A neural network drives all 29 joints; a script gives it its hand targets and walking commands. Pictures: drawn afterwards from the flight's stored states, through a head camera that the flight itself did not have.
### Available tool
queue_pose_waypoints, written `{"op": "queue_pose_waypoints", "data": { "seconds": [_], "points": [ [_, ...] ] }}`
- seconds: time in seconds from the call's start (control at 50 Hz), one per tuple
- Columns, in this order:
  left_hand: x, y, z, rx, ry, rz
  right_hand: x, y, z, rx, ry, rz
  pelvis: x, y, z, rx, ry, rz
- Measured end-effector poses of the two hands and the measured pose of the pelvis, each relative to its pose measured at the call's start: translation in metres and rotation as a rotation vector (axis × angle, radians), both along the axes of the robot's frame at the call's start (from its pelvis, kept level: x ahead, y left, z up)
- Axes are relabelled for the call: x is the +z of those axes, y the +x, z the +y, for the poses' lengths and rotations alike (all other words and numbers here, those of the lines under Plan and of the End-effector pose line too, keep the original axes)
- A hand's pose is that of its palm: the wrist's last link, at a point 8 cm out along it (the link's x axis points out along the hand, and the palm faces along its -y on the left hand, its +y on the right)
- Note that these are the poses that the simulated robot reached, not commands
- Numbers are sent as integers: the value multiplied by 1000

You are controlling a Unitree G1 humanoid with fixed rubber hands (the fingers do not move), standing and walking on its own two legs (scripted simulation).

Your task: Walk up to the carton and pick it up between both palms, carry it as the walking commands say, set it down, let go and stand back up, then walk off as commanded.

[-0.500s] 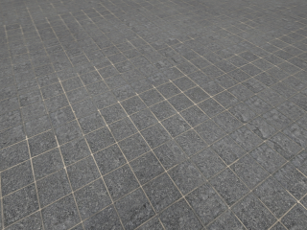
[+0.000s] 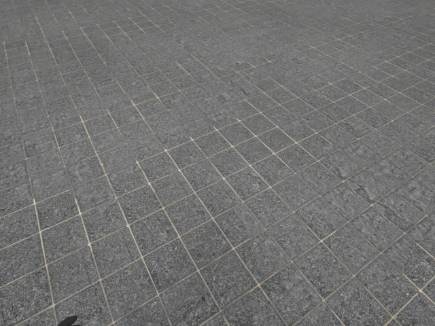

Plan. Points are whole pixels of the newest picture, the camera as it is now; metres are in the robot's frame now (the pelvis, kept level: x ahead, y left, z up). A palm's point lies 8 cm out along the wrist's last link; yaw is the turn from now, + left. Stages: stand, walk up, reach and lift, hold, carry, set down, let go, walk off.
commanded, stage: stand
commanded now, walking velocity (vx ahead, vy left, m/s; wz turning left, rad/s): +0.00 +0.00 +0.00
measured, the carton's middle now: out of the picture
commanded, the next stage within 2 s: walk off in 1.48 s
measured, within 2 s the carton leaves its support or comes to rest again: neither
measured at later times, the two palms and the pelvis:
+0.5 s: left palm out of the picture +0.11 +0.32 -0.10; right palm out of the picture +0.11 -0.30 -0.10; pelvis +0.01 +0.01 +0.00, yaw +0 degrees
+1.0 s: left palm out of the picture +0.11 +0.32 -0.10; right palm out of the picture +0.11 -0.30 -0.10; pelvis +0.01 +0.01 +0.00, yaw -1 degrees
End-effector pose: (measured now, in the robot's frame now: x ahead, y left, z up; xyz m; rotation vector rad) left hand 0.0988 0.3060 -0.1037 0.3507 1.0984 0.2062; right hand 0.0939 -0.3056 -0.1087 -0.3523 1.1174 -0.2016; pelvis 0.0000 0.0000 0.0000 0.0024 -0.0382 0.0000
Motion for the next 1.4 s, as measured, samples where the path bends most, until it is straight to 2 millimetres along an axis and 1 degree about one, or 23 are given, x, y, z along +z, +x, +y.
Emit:
{"op": "queue_pose_waypoints", "data": {
  "seconds": [0.68, 1.4],
  "points": [
    [2, 12, 12, -1, 11, 11, 5, 15, 1, -3, -16, -5, 1, 10, 8, -7, 0, 8],
    [2, 13, 19, -4, 16, 13, 8, 16, 4, -9, -23, -8, 2, 11, 13, -10, -1, 7]
  ]
}}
